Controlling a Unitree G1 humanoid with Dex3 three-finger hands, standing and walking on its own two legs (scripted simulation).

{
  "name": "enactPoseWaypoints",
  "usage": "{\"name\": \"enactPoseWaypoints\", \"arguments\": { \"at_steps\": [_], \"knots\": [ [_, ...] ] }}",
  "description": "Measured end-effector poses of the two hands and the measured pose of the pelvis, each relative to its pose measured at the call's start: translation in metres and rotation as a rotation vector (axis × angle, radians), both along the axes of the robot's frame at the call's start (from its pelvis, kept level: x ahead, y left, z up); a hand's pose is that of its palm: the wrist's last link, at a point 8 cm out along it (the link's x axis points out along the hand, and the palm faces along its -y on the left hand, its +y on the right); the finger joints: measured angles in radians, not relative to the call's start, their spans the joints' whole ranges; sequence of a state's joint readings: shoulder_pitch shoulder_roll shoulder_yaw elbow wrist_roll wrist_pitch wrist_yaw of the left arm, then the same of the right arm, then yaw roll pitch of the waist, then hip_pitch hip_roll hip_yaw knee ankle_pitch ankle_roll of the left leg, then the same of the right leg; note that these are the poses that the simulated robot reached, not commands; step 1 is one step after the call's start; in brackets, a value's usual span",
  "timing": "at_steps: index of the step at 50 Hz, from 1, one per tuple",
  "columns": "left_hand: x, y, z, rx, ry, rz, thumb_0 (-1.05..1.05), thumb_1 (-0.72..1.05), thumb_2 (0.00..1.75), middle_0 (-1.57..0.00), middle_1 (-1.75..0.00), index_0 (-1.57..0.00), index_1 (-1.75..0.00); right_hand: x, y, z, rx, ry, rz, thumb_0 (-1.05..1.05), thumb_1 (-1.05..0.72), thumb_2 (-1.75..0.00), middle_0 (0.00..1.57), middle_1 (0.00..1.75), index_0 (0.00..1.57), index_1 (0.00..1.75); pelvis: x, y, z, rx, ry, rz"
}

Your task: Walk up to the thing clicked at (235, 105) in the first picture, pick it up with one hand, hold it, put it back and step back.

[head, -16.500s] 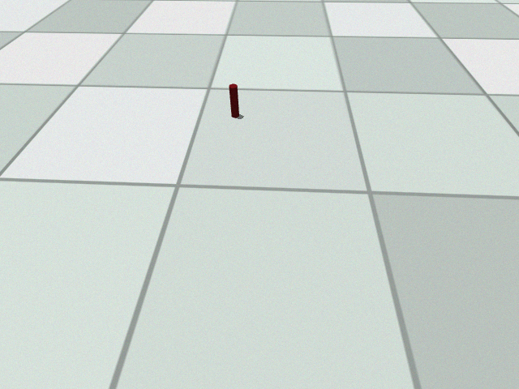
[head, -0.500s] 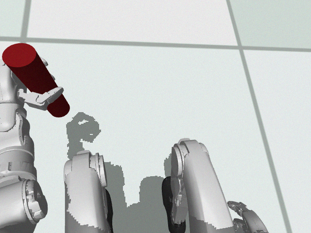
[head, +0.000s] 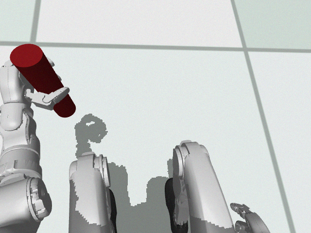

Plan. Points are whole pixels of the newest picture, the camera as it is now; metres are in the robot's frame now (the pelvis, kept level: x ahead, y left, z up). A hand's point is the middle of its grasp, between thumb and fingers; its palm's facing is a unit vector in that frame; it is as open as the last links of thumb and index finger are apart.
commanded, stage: lift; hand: left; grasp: from the side
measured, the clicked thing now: (50, 88) +0.48 +0.22 -0.04
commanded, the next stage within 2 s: hold in 1.92 s
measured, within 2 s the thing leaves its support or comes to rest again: neither
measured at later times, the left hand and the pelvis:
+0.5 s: hand (18, 73) +0.44 +0.23 +0.09, palm faces +0.08 -1.00 -0.05, open 8.9 cm; pelvis +0.01 +0.00 +0.08, yaw +1 degrees
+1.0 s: hand out of the picture +0.41 +0.21 +0.26, palm faces +0.09 -0.99 -0.04, open 8.9 cm; pelvis +0.04 +0.00 +0.23, yaw +3 degrees
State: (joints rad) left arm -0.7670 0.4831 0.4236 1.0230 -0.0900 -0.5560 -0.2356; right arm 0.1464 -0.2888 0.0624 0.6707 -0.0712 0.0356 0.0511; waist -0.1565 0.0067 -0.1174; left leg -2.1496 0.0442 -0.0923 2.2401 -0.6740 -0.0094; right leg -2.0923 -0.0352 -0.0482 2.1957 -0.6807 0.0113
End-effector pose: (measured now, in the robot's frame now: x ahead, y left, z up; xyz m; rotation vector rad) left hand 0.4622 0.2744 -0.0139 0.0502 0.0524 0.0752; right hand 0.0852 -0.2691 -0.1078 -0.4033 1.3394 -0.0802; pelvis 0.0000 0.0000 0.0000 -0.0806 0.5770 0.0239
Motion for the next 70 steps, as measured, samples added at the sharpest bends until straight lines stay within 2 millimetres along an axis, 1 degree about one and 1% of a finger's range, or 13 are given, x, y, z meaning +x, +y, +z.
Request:
{"name": "enactPoseWaypoints", "arguments": {
  "at_steps": [5,10,16,21,26,31,41,45,50,55,63,70],
  "knots": [
    [-0.006,-0.002,0.01,0.008,-0.003,-0.022,0.02,-0.42,1.12,-0.91,-1.25,-0.88,-1.24,0.004,-0.001,0.005,0.005,-0.024,-0.019,0.0,-0.94,-0.9,0.2,0.3,0.2,0.3,0.001,-0.001,0.006,0.007,0.003,0.001],
    [-0.012,-0.001,0.028,-0.002,-0.009,-0.016,0.02,-0.42,1.12,-0.92,-1.25,-0.89,-1.23,0.012,0.0,0.016,0.009,-0.058,-0.032,0.0,-0.94,-0.9,0.2,0.3,0.2,0.3,0.003,-0.001,0.019,0.012,0.008,0.002],
    [-0.023,0.0,0.053,-0.003,0.006,-0.014,0.02,-0.42,1.12,-0.91,-1.25,-0.89,-1.23,0.029,0.004,0.038,0.017,-0.121,-0.034,0.0,-0.94,-0.9,0.2,0.3,0.2,0.3,0.005,0.0,0.041,0.013,0.014,0.006],
    [-0.034,0.002,0.079,0.006,0.008,-0.011,0.02,-0.42,1.12,-0.91,-1.25,-0.88,-1.24,0.045,0.007,0.06,0.026,-0.176,-0.03,0.0,-0.93,-0.9,0.2,0.3,0.2,0.3,0.007,0.001,0.062,0.015,0.005,0.009],
    [-0.045,0.003,0.11,-0.004,-0.007,0.007,0.02,-0.42,1.12,-0.91,-1.25,-0.88,-1.24,0.06,0.012,0.085,0.033,-0.222,-0.025,0.0,-0.93,-0.9,0.2,0.3,0.2,0.3,0.009,0.002,0.086,0.016,-0.007,0.013],
    [-0.054,0.0,0.143,0.011,0.002,-0.012,0.02,-0.41,1.12,-0.9,-1.26,-0.88,-1.24,0.073,0.017,0.114,0.042,-0.262,-0.03,0.0,-0.92,-0.9,0.2,0.3,0.2,0.3,0.013,0.003,0.114,0.016,-0.026,0.017],
    [-0.077,-0.006,0.222,-0.011,0.013,0.021,0.02,-0.41,1.12,-0.9,-1.26,-0.87,-1.25,0.097,0.031,0.183,0.076,-0.335,-0.04,0.0,-0.92,-0.89,0.2,0.3,0.2,0.3,0.027,0.005,0.181,0.022,-0.098,0.026],
    [-0.082,-0.01,0.252,-0.007,0.009,0.017,0.02,-0.41,1.12,-0.9,-1.26,-0.87,-1.25,0.104,0.035,0.211,0.084,-0.364,-0.035,0.0,-0.91,-0.89,0.2,0.3,0.2,0.3,0.033,0.005,0.206,0.026,-0.137,0.032],
    [-0.082,-0.011,0.281,-0.009,0.012,0.018,0.02,-0.41,1.12,-0.9,-1.26,-0.87,-1.25,0.109,0.035,0.242,0.085,-0.389,-0.03,0.0,-0.91,-0.89,0.2,0.3,0.2,0.3,0.038,0.005,0.233,0.03,-0.183,0.038],
    [-0.082,-0.011,0.304,-0.025,0.007,0.015,0.02,-0.41,1.12,-0.9,-1.26,-0.87,-1.25,0.107,0.032,0.265,0.082,-0.39,-0.032,0.0,-0.91,-0.89,0.2,0.3,0.2,0.3,0.043,0.005,0.256,0.035,-0.218,0.041],
    [-0.089,-0.016,0.324,-0.036,0.028,-0.004,0.02,-0.41,1.12,-0.9,-1.26,-0.88,-1.24,0.103,0.029,0.29,0.076,-0.371,-0.036,0.01,-0.91,-0.89,0.2,0.3,0.2,0.3,0.051,0.006,0.282,0.044,-0.264,0.04],
    [-0.092,-0.017,0.346,-0.032,0.004,0.004,0.02,-0.42,1.12,-0.91,-1.25,-0.88,-1.24,0.107,0.034,0.307,0.083,-0.376,-0.025,0.01,-0.92,-0.89,0.2,0.3,0.2,0.3,0.057,0.006,0.299,0.052,-0.302,0.04]
  ]
}}
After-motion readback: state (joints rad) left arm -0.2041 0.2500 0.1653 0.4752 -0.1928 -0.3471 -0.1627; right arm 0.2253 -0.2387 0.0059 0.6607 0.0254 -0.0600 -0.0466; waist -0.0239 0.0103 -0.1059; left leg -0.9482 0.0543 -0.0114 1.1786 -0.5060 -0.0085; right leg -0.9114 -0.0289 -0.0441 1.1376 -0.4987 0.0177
